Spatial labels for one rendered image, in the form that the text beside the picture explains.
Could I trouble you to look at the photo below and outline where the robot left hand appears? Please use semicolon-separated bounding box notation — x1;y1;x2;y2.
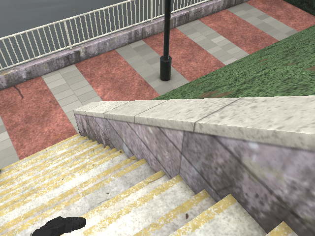
31;216;87;236

